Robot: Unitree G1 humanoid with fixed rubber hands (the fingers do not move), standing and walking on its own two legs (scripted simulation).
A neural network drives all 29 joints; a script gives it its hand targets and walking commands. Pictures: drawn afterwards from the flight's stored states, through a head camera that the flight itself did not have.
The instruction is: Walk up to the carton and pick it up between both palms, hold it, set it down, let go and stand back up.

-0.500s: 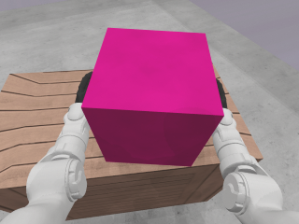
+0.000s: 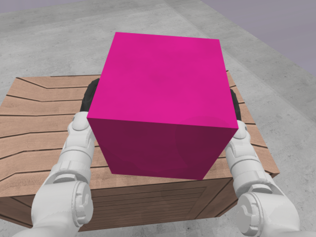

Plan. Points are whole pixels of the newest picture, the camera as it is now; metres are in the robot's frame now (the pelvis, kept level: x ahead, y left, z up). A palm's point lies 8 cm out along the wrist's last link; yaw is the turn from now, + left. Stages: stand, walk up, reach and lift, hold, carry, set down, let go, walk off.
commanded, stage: reach and lift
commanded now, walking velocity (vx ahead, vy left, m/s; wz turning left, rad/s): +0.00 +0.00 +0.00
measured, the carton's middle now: (161, 111) +0.44 +0.00 +0.05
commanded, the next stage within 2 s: none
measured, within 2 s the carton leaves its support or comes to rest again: neither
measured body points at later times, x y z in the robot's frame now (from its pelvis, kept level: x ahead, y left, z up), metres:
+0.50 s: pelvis -0.01 +0.00 +0.00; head -0.01 +0.03 +0.45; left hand +0.41 +0.19 +0.14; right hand +0.39 -0.18 +0.12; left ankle +0.02 +0.12 -0.75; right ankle -0.04 -0.13 -0.75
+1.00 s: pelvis -0.01 +0.00 +0.00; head -0.04 +0.02 +0.45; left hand +0.39 +0.18 +0.17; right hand +0.38 -0.19 +0.15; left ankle +0.02 +0.12 -0.75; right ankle -0.04 -0.13 -0.75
